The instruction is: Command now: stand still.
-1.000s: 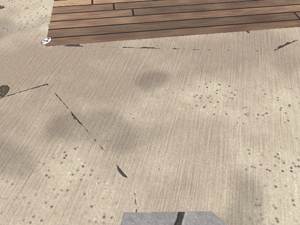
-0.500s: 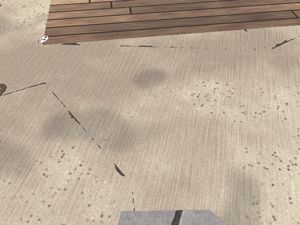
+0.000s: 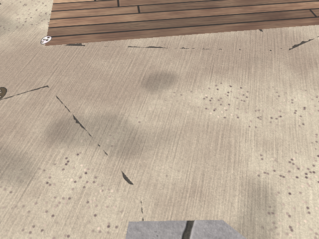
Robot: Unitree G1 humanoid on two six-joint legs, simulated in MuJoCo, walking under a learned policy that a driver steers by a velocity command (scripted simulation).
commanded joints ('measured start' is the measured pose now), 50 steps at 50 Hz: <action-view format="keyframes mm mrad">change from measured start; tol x32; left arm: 1 51 87 13 -18 0 -6 3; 16 -23 53 10 -90 -28 -98 -37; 22 488 236 76 32 -8 -130 -57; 50 171 136 41 -167 -33 -114 -25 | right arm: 1 103 -80 -13 -5 0 -3 -2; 39 -477 -128 -36 -331 32 -91 84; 45 119 -399 -133 -190 -1 -88 72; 50 -205 -160 -61 -210 -9 -112 83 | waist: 1 -1 10 41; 39 55 -73 135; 46 -148 212 -462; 50 -2 73 -82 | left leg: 1 -140 19 -14 -114 104 14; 17 -143 301 -375 -293 -352 211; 24 -709 70 -98 835 -46 99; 40 -488 61 47 72 326 75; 43 -87 -35 104 82 260 138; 45 594 389 -574 -23 -17 371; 50 -28 284 -219 -295 178 187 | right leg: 1 82 -14 7 -62 117 -31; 16 -266 -35 -56 302 -244 -90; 19 127 41 -137 6 -96 -88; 22 453 -393 730 -368 -287 -315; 38 248 -231 33 -420 238 -190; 43 324 -209 -46 13 850 -122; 46 -378 55 129 890 -320 -50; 50 -291 -140 79 766 -51 -82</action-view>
